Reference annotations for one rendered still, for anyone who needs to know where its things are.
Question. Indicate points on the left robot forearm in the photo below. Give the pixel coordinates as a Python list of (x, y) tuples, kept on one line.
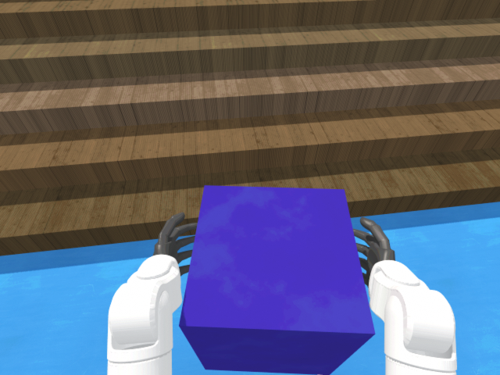
[(140, 324)]

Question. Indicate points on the right robot forearm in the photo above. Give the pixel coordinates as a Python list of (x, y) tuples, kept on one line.
[(419, 324)]

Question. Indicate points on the carton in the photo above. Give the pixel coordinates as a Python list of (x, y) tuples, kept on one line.
[(275, 283)]

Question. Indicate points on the left robot hand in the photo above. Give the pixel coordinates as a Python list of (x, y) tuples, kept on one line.
[(168, 243)]

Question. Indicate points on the right robot hand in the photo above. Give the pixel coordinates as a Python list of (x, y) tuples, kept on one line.
[(379, 247)]

